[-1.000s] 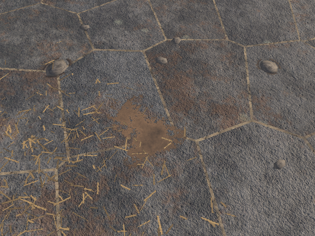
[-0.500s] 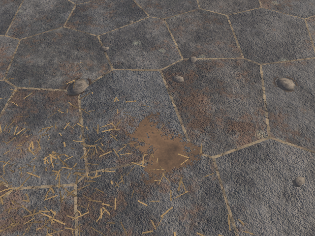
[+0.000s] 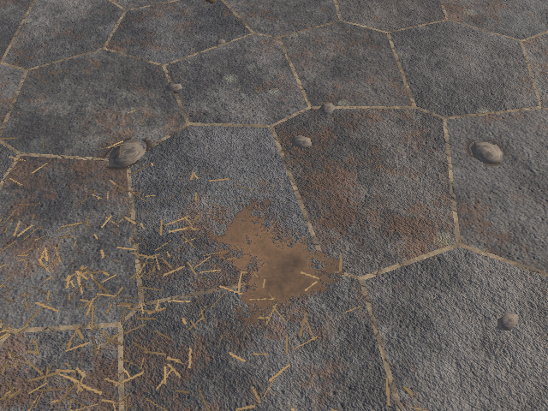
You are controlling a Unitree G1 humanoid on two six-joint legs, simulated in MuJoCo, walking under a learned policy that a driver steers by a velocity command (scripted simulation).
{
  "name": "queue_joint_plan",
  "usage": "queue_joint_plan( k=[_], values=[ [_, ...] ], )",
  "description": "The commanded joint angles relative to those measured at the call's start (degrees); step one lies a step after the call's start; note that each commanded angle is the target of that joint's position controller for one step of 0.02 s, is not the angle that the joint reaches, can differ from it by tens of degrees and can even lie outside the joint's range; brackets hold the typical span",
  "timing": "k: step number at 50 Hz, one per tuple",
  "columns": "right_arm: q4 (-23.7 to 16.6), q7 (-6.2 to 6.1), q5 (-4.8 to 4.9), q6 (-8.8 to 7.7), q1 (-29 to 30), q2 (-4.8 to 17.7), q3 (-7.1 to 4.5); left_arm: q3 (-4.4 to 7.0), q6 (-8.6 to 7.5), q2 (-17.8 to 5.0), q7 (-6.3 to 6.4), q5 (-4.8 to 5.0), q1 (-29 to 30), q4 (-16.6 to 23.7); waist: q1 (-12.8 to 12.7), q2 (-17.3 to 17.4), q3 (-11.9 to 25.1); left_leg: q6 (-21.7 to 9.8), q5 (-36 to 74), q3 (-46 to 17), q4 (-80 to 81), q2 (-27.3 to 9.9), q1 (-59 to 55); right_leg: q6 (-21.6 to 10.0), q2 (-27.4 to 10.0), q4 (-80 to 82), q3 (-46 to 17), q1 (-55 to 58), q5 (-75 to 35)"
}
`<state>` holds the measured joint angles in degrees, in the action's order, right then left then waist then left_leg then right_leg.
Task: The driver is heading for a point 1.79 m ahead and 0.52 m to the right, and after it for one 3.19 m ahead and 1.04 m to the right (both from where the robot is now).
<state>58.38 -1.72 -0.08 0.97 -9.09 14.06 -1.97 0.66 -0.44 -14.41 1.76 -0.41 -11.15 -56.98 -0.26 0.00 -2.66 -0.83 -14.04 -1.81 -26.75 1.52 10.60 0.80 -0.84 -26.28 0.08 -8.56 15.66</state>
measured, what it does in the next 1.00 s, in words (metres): walks ahead: left foot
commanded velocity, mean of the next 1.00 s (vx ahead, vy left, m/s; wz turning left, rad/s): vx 0.31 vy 0.00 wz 0.00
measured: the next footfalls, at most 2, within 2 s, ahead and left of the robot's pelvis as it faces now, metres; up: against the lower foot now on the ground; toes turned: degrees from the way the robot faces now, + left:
left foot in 0.82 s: +0.41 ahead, +0.10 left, +0.00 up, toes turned +0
right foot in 1.34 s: +0.70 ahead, -0.15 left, +0.00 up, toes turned -4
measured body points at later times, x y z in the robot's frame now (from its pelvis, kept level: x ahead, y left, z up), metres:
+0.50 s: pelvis +0.07 -0.03 -0.01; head +0.08 -0.04 +0.44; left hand +0.07 +0.23 -0.14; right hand +0.11 -0.29 -0.16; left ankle +0.01 +0.10 -0.69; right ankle -0.01 -0.12 -0.74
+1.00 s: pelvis +0.33 +0.02 +0.00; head +0.34 +0.02 +0.45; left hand +0.40 +0.29 -0.13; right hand +0.40 -0.25 -0.13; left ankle +0.37 +0.10 -0.74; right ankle +0.29 -0.13 -0.65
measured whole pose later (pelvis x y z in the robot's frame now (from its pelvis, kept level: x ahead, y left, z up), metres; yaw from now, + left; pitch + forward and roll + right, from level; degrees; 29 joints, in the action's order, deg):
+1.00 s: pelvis +0.33 +0.02 +0.00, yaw -1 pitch +0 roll +1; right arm 55.5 2.2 -0.1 -5.5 -11.3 14.3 -2.6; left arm 2.6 -5.6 -15.1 0.8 1.4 -15.3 -53.7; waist 0.7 -2.1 -2.1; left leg -4.4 -7.7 3.7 -21.5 3.9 13.8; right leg -2.5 -5.4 -67.6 -2.2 -28.7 17.7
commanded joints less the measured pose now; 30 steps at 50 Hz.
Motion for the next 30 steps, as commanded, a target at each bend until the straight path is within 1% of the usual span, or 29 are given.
queue_joint_plan(
  k=[1, 7, 8, 9, 10, 11, 12, 13, 15, 16, 17, 18, 19, 20, 21, 22, 23, 24, 25, 26, 27, 28, 29, 30],
  values=[
    [-1.0, -0.22, 0.04, -0.53, 0.42, 6.59, -1.08, 1.06, -0.47, -6.47, 0.28, 0.02, -0.86, 1.36, -0.02, -0.12, 1.56, -1.21, 9.66, -2.86, 4.04, -2.77, -1.66, -0.71, -1.47, 4.44, -1.38, -2.58, -7.81],
    [0.91, -0.23, 0.08, -0.5, 0.24, 6.22, -0.83, 0.76, -0.45, -6.2, 0.44, 0.04, -1.96, 0.12, 0.04, -0.03, 1.3, -1.17, 9.32, -2.59, 4.15, -2.64, -1.37, -0.72, -1.21, 4.48, -1.2, -2.87, -7.44],
    [1.62, -0.26, 0.14, -0.44, -0.67, 5.85, -0.74, 0.67, -0.37, -5.77, 0.51, 0.12, -3.14, -0.59, 0.06, 0.13, 2.57, -1.36, 3.13, -1.99, 4.32, -2.03, -1.76, -0.91, -0.46, 4.38, -0.42, -2.48, -1.73],
    [1.94, -0.35, 0.52, -0.32, -1.1, 6.36, -0.96, 0.81, -0.24, -6.0, 0.64, 0.49, -3.42, -0.79, 0.19, 0.33, 1.75, -2.02, -7.88, -1.51, 3.96, -1.18, -0.49, -1.62, 0.51, 3.4, 0.26, -3.75, 7.02],
    [1.93, -0.39, 0.83, -0.34, -1.4, 6.94, -1.21, 0.96, -0.22, -6.42, 0.81, 0.76, -2.98, -0.41, 0.45, 0.46, -0.3, -2.95, -18.69, -1.95, 3.92, -1.09, 2.2, -2.61, 0.75, 2.61, -0.04, -6.22, 15.88],
    [1.62, -0.36, 0.87, -0.66, -1.3, 7.07, -1.27, 1.0, -0.45, -6.51, 0.92, 0.88, -2.53, 0.15, 0.55, 0.79, -3.09, -3.95, -25.44, -3.37, 4.59, -1.84, 5.17, -3.56, 0.4, 2.28, -0.96, -8.94, 21.65],
    [1.38, -0.23, 0.99, -1.34, -1.49, 7.11, -1.3, 0.95, -1.03, -6.25, 0.89, 1.03, -2.54, 0.57, 0.6, 1.33, -5.06, -4.94, -28.19, -5.19, 5.26, -3.0, 6.7, -4.34, -0.04, 1.71, -1.88, -10.93, 23.55],
    [1.47, -0.02, 1.27, -2.2, -2.46, 7.18, -1.38, 0.86, -1.84, -5.7, 0.69, 1.19, -2.78, 0.77, 0.83, 2.04, -5.77, -5.95, -28.53, -7.34, 5.81, -4.46, 6.45, -4.81, -0.42, 0.53, -2.46, -12.23, 22.59],
    [2.22, 0.53, 1.69, -3.72, -5.91, 8.35, -1.87, 0.73, -3.51, -4.39, -0.03, 1.33, -2.12, 1.47, 1.91, 4.69, -4.77, -8.82, -29.21, -14.28, 8.47, -8.8, 2.51, -4.73, 0.2, -4.63, -1.32, -15.33, 17.17],
    [2.51, 0.79, 1.78, -4.15, -7.28, 9.3, -2.18, 0.57, -4.21, -3.28, -0.47, 1.52, -1.78, 1.95, 1.93, 7.32, -3.9, -10.81, -30.4, -19.59, 11.35, -12.03, 0.69, -4.54, 1.22, -8.34, 0.56, -16.14, 13.26],
    [2.33, 0.92, 1.82, -4.4, -7.29, 9.93, -2.36, 0.48, -4.73, -2.67, -0.84, 1.82, -2.01, 2.17, 1.4, 9.31, -3.44, -12.62, -30.57, -23.9, 13.78, -14.73, 0.61, -4.92, 1.5, -10.41, 1.42, -15.39, 10.45],
    [1.61, 1.01, 1.8, -4.55, -6.2, 9.77, -2.31, 0.57, -5.1, -2.97, -1.1, 1.93, -2.25, 2.19, 0.66, 8.97, -3.86, -13.06, -29.09, -24.96, 14.64, -15.4, 2.86, -5.81, 1.19, -9.66, 1.06, -12.88, 9.82],
    [0.51, 1.1, 1.84, -4.64, -3.8, 9.7, -2.21, 0.62, -5.36, -2.87, -1.27, 1.94, -4.16, 1.62, -1.07, 8.46, -4.15, -12.35, -26.67, -23.2, 13.79, -14.46, 6.26, -6.86, 1.1, -6.41, 0.86, -8.24, 9.53],
    [-1.29, 1.25, 2.07, -4.68, 0.87, 9.13, -1.96, 0.71, -5.54, -2.84, -1.43, 2.04, -9.14, -0.16, -4.17, 7.69, -4.37, -10.47, -21.55, -18.42, 10.71, -11.89, 11.3, -7.92, 0.65, -0.73, -0.01, -0.9, 7.97],
    [-3.77, 1.39, 2.22, -5.11, 6.15, 6.61, -1.25, 1.56, -5.87, -5.54, -1.5, 1.86, -15.45, -2.53, -7.02, 1.91, -4.19, -6.9, -12.33, -9.76, 1.86, -6.56, 17.5, -9.25, -2.59, 4.23, -6.67, 6.53, 8.01],
    [-5.96, 1.64, 1.53, -6.45, 8.22, 3.42, -0.54, 3.43, -6.04, -11.43, -1.66, 2.32, -22.99, -5.2, -8.13, -12.22, -2.12, -2.27, -4.88, 2.05, -16.88, 1.41, 27.89, -12.79, -11.23, 10.69, -22.45, 18.4, 3.23],
    [-6.48, 1.84, 0.84, -7.67, 7.58, 5.37, -0.95, 3.53, -6.09, -12.03, -2.12, 1.57, -25.51, -5.38, -8.37, -15.4, -1.1, -0.9, -15.98, 1.4, -29.8, 1.76, 37.64, -16.6, -19.87, 12.44, -34.42, 24.33, -8.1],
    [-5.75, 2.4, 1.57, -8.17, 5.56, 6.32, -1.29, 2.51, -6.25, -8.5, -2.26, 0.75, -23.56, -4.78, -5.85, -8.74, -1.63, -1.8, -16.55, -1.55, -37.61, -1.17, 41.79, -16.77, -20.45, 10.81, -32.13, 25.41, -13.19],
    [-5.29, 2.84, 2.45, -8.3, 4.34, 5.46, -1.07, 2.19, -6.35, -7.01, -2.44, 0.38, -21.92, -3.93, -4.57, -6.47, -1.71, -2.68, -13.15, -1.7, -41.35, -2.96, 44.65, -15.82, -19.13, 10.54, -28.1, 26.32, -16.23],
    [-5.8, 3.05, 2.64, -8.37, 5.62, 5.16, -1.08, 1.96, -6.16, -6.64, -2.65, 0.55, -20.75, -3.62, -4.04, -4.69, -2.87, -3.11, -9.85, -0.61, -41.81, -4.66, 47.49, -14.62, -18.23, 11.38, -23.83, 26.22, -20.06],
    [-6.41, 3.12, 2.37, -8.29, 7.22, 5.17, -1.28, 1.4, -5.69, -5.24, -2.66, 0.66, -20.01, -3.44, -3.69, -3.81, -3.28, -3.21, -7.05, 0.15, -40.31, -6.13, 47.4, -13.03, -17.04, 12.44, -19.53, 24.95, -24.45],
    [-7.06, 3.36, 2.11, -8.16, 7.96, 4.14, -1.13, 0.94, -5.12, -3.93, -2.5, 0.52, -19.84, -3.28, -3.35, -4.45, -3.13, -2.8, -4.6, 1.23, -37.86, -6.79, 45.0, -11.92, -15.29, 13.8, -16.07, 22.37, -26.16],
    [-7.63, 3.71, 1.86, -7.96, 8.74, 2.91, -0.78, 0.71, -4.68, -3.42, -2.19, 0.45, -19.32, -2.84, -3.06, -4.88, -3.15, -2.07, -1.65, 2.63, -34.35, -6.65, 42.05, -11.36, -13.56, 15.31, -13.31, 19.2, -26.39],
    [-8.55, 4.03, 1.59, -7.72, 10.5, 1.79, -0.32, 0.58, -4.42, -3.59, -1.71, 0.4, -17.66, -1.94, -2.8, -4.8, -3.77, -1.1, 2.15, 4.12, -28.79, -5.88, 37.8, -11.01, -11.59, 17.03, -10.27, 14.21, -25.54]
  ],
)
